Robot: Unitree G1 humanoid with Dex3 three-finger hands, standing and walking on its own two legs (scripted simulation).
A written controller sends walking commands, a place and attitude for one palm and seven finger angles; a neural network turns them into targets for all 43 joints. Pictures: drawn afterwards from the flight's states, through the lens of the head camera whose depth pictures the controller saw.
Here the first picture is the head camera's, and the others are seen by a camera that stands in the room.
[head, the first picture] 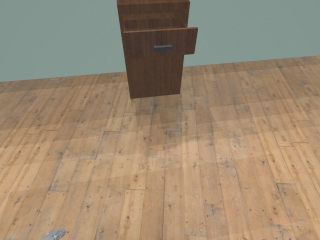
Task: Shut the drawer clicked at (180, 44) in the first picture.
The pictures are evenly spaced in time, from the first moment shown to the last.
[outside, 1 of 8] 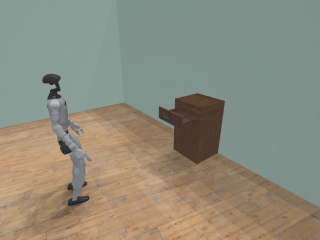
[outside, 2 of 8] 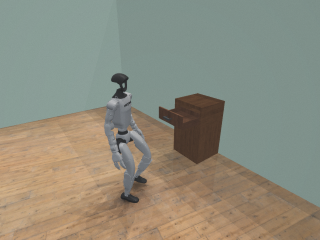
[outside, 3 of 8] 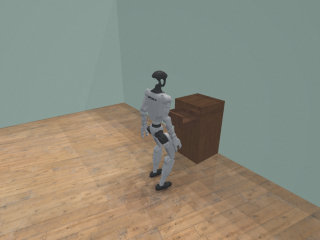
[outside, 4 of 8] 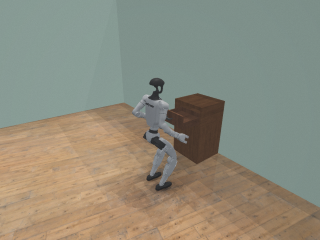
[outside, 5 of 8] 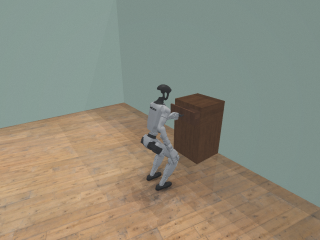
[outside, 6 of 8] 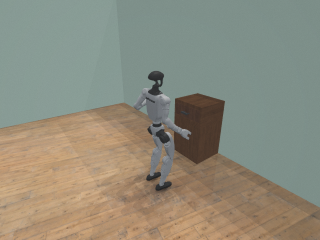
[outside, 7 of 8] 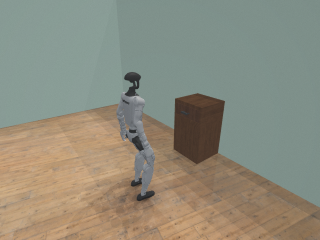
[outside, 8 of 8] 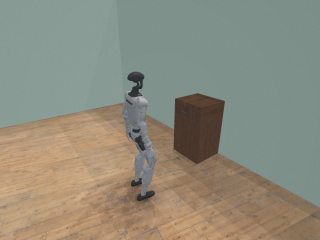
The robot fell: no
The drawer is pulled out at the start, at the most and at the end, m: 0.30 0.30 0.00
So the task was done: yes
